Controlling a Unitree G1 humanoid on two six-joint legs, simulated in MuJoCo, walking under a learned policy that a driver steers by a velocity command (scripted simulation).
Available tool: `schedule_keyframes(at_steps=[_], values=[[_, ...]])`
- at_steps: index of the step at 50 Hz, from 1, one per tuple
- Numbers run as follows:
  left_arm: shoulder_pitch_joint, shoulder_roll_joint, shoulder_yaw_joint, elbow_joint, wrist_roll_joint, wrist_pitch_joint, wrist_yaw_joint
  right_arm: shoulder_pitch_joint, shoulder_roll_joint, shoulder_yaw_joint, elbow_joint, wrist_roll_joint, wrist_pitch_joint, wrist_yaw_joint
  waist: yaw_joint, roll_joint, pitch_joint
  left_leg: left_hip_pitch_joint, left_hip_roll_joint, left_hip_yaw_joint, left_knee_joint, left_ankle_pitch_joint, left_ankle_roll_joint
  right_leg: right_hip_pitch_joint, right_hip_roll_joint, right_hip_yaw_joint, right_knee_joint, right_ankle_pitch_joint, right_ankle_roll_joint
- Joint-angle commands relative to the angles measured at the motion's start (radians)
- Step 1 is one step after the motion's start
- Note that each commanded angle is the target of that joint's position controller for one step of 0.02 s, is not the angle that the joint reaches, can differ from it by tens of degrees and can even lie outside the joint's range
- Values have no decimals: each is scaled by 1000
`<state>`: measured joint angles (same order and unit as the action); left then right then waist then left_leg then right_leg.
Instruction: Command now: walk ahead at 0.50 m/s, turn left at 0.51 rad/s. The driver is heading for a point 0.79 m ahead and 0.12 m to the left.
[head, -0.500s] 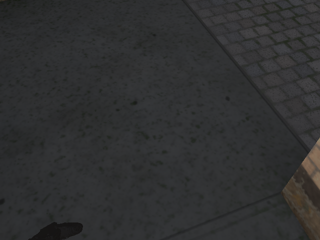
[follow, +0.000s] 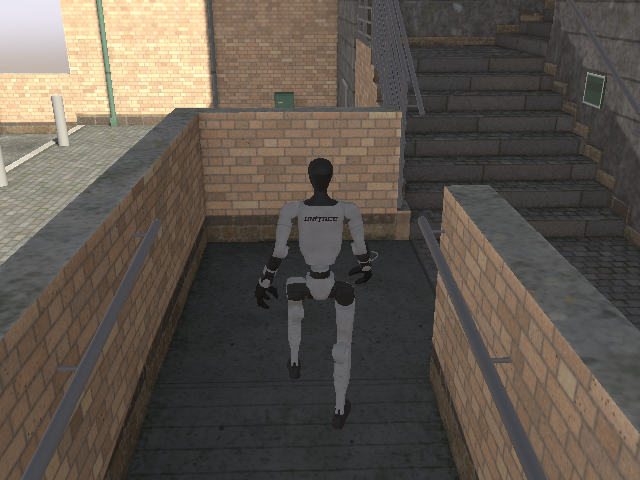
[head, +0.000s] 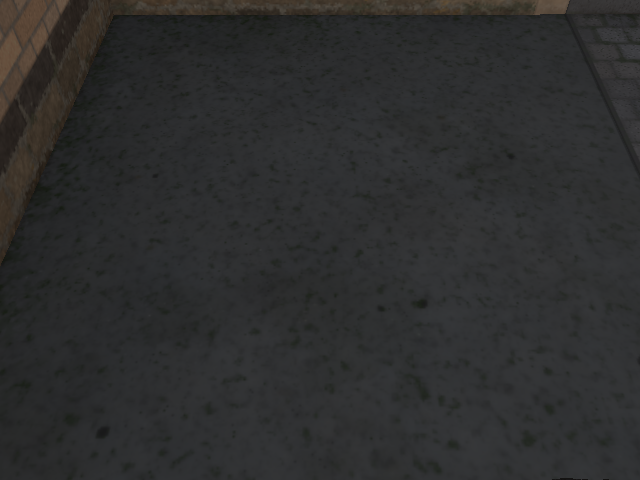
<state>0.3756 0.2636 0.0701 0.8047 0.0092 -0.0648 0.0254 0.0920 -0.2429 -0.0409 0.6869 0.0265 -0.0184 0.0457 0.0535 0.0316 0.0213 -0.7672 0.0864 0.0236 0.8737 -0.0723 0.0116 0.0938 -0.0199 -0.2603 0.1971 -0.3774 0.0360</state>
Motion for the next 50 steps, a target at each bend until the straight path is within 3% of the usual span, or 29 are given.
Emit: schedule_keyframes(at_steps=[1, 3, 4, 5, 6, 7, 8, 9, 10, 11, 13, 15, 18, 21, 24, 27, 29, 30, 31, 32, 33, 34, 35, 36, 39, 42, 44, 46, 50], values=[[-28, 209, 56, -53, -12, 14, 12, -129, -53, -7, -116, 8, -22, 25, -14, -97, 94, -29, -14, 65, -100, -96, 44, 17, -298, 36, -5, 606, -166], [-38, 230, 58, -52, -20, 26, 16, -62, -100, -30, -111, 9, -16, 23, -59, -161, 3, 148, -87, 136, -134, -168, 83, 45, -289, 9, 153, 1018, -152], [-59, 243, 56, -50, -31, 29, 19, 42, -134, -50, -90, 18, -6, 20, -121, -175, -59, 305, -143, 163, -158, -178, 108, 26, -282, -4, 289, 1190, -145], [-72, 246, 52, -59, -40, 26, 16, 219, -205, -88, -52, 27, 5, 12, -220, -181, -146, 589, -187, 145, -222, -126, 154, -70, -247, -20, 497, 1180, -117], [-63, 183, 33, -87, -22, 9, 10, 372, -296, -128, 7, 26, 17, -14, -250, -73, -230, 948, -125, -58, -254, -144, 224, -401, -167, -4, 815, 780, -50], [-18, 34, -15, -142, 4, -25, 0, 325, -375, -135, 0, 15, 14, -23, -125, 182, -312, 1120, 145, -695, -465, -457, 382, -746, 29, 141, 1147, -177, 0], [-133, 112, -10, -167, -30, -67, -14, 299, -293, -105, -43, -7, -12, -16, -170, 55, -403, 1126, 221, -940, -636, -578, 396, -814, 36, 392, 1259, -164, -20], [-211, 142, -3, -189, -61, -83, -20, 266, -234, -87, -24, -15, -32, -12, -166, 13, -241, 1016, 220, -814, -669, -485, 346, -889, -6, 384, 1244, -78, -36], [-213, 131, -11, -186, -44, -96, -14, 225, -203, -78, -18, -6, -45, -11, -121, -48, -149, 873, 177, -677, -651, -351, 314, -860, -55, 380, 1161, -2, -56], [-200, 133, -7, -174, -19, -99, -7, 173, -173, -71, -21, -5, -52, -10, -76, -56, -100, 750, 131, -561, -641, -211, 293, -799, -88, 379, 1087, 43, -59], [-152, 154, 5, -164, -3, -74, -5, 122, -150, -63, -45, -14, -61, -7, -26, 0, -76, 623, 63, -426, -658, -60, 287, -710, -110, 373, 1015, 98, -53], [-173, 138, 4, -172, 8, -50, -9, 143, -156, -65, -38, -3, -66, -19, -25, -18, -48, 567, 52, -363, -670, 39, 294, -712, -108, 342, 922, 105, -22], [-290, 88, -15, -201, 3, -33, -13, 200, -176, -70, -26, -1, -65, -45, -68, -2, -10, 519, 16, -291, -671, 83, 272, -737, -79, 311, 707, 249, 21], [-401, 65, -26, -216, -1, -35, -29, 213, -202, -77, -35, 7, -58, -52, -117, 46, 8, 472, -25, -255, -653, 10, 227, -633, -14, 287, 436, 426, 31], [-453, 95, -12, -221, -22, -47, -45, 254, -207, -77, -13, 6, -48, -57, -137, 82, -15, 562, 23, -327, -614, -82, 211, -586, 2, 319, 340, 492, 33], [-444, 122, -2, -204, -11, -63, -60, 288, -182, -70, 8, 5, -29, -65, -135, 93, -17, 694, 73, -382, -526, -39, 190, -585, -4, 330, 296, 397, -7], [-338, 144, 14, -166, -8, -73, -56, 278, -176, -64, 8, -6, -21, -63, -71, 123, -26, 703, 62, -390, -435, 137, 166, -465, 20, 294, 263, 342, -50], [-227, 179, 32, -132, -2, -80, -51, 263, -149, -53, 1, -13, -20, -59, -10, 102, -97, 688, 5, -348, -276, 254, 140, -309, 6, 303, 250, 349, -88], [-69, 242, 43, -110, 16, -83, -46, 263, -107, -33, -27, -32, -21, -61, 46, -10, -252, 560, -55, -284, 8, 112, 106, -57, -157, 479, 275, 335, -156], [16, 307, 64, -62, 17, -75, -55, 438, -45, -15, -27, 5, -32, -60, -27, -397, -347, 189, -218, -202, 332, -455, 30, 251, -370, 975, 153, 135, -334], [0, 196, 38, -61, -17, -74, -62, 405, -149, -27, -7, 21, -37, -68, 4, -263, -282, 49, -162, -261, 441, -470, 29, 241, -377, 1064, 87, -85, -320], [-44, 144, 25, -67, -11, -68, -55, 265, -189, -37, -20, 15, -40, -67, 35, -163, -138, 6, -125, -243, 469, -384, 30, 119, -343, 905, 77, -63, -286], [-90, 132, 15, -70, 2, -60, -50, 192, -177, -31, -37, 2, -45, -67, 21, -79, -68, 25, -83, -202, 446, -309, 31, 2, -295, 778, 62, 45, -262], [-113, 111, 7, -59, 4, -55, -46, 152, -166, -32, -50, -15, -52, -63, 3, -75, -15, 33, -52, -182, 379, -251, 27, -77, -256, 695, 42, 152, -257], [-86, 71, -11, -19, -2, -60, -40, 155, -115, -28, -50, -15, -50, -51, -25, -139, -19, 98, -8, -118, 247, -192, 10, -130, -188, 551, -3, 344, -245], [-71, 127, -2, 10, -21, -55, -36, 98, -74, -8, -88, -22, -51, -45, -26, -103, -8, 63, 3, -77, 83, -154, -23, -143, -191, 483, -32, 458, -261], [-55, 146, -1, 32, -20, -48, -30, 25, -49, 3, -112, -21, -54, -41, -10, -111, 12, 86, 0, -60, -53, -33, -28, -173, -176, 432, -51, 482, -248], [-37, 150, -5, 46, -30, -48, -32, -42, -61, 1, -124, -18, -55, -31, 18, -101, 21, 159, -18, -40, -183, 83, -27, -203, -142, 374, -56, 463, -221], [24, 168, -8, 98, -36, -23, -30, -111, -72, -8, -155, -15, -63, -17, 30, -121, 38, 249, -64, -38, -329, 168, -7, -148, -164, 354, 9, 655, -190]])
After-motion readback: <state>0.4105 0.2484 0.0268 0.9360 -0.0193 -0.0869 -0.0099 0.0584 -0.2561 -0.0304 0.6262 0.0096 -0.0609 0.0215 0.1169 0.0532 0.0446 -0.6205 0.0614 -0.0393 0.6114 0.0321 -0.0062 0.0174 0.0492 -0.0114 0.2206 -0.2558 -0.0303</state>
